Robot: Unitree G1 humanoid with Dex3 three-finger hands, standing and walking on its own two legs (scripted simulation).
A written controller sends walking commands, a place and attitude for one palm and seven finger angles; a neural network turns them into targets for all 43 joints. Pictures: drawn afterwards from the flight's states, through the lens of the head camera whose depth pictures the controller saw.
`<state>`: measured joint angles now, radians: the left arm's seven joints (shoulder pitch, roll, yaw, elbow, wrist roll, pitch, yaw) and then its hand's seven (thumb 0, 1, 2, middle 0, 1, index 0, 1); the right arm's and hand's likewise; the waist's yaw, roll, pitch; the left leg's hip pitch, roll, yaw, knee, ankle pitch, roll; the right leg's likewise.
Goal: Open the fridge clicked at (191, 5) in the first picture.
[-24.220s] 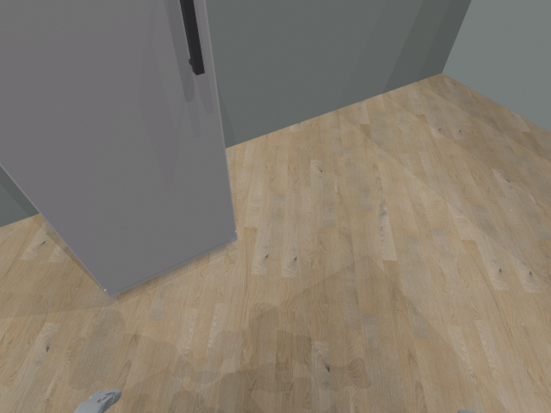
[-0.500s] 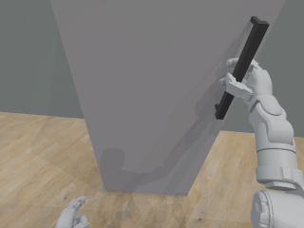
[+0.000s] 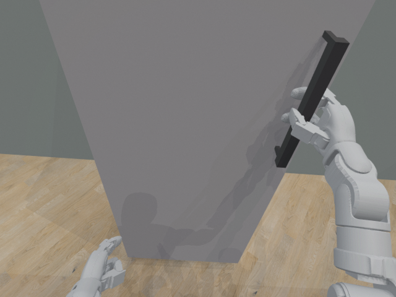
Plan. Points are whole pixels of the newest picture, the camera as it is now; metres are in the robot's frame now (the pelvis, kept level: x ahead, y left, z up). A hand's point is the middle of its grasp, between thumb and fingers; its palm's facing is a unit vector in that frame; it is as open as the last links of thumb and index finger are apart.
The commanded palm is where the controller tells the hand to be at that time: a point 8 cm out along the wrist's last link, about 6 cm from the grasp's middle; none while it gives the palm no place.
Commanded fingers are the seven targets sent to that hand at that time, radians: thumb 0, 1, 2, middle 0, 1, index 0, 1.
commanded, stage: pull the door a little, standing still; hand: right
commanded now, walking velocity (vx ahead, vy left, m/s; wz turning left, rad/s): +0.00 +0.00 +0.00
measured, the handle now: (300, 109) +0.42 -0.17 +0.21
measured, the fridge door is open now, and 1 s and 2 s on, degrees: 0 8 44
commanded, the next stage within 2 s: walk backward, drawing the door open in 0.28 s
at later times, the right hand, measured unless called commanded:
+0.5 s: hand (301, 138) +0.34 -0.15 +0.21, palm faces +0.05 +0.97 -0.24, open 6.7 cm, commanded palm +0.31 -0.21 +0.20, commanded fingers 0.00 -0.90 -0.90 0.45 1.40 0.45 1.40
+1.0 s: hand (295, 150) +0.32 -0.14 +0.20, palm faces +0.38 +0.88 -0.29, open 7.1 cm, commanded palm +0.27 -0.18 +0.20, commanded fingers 0.00 -0.90 -0.90 0.45 1.40 0.45 1.40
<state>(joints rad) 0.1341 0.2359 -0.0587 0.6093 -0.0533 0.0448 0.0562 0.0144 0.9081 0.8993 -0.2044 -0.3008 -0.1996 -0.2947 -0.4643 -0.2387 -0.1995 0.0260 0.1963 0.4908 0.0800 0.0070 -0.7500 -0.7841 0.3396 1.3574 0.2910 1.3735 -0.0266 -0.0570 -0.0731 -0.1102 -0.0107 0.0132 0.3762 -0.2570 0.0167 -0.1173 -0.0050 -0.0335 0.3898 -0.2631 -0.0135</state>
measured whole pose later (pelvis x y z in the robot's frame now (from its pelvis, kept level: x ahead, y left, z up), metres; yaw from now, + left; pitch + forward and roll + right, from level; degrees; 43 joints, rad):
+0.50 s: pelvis +0.08 +0.00 +0.02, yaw +6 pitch +4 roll +0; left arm 0.20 0.26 -0.04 0.52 -0.02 0.02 0.03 0.01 0.91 0.90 -0.21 -0.30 -0.20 -0.29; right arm 0.23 -0.32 -0.21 -0.59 0.17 0.23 0.01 -0.03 -0.64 -0.76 0.35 1.31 0.24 1.36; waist -0.03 -0.05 -0.09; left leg -0.11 0.00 0.09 0.45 -0.13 0.04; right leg -0.27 0.01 0.03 0.77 -0.22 -0.01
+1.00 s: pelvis +0.07 +0.06 -0.02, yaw -1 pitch -1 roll -1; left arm 0.15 0.12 -0.07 0.64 0.02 -0.05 0.04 0.01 0.90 0.90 -0.21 -0.30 -0.20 -0.30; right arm 0.21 -0.30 -0.27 -0.52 0.07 -0.05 -0.14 -0.12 -0.62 -0.83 0.46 1.40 0.15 1.28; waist -0.03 -0.06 0.05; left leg -0.39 -0.03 -0.03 0.57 -0.14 0.02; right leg -0.39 0.03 0.11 0.72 -0.37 0.02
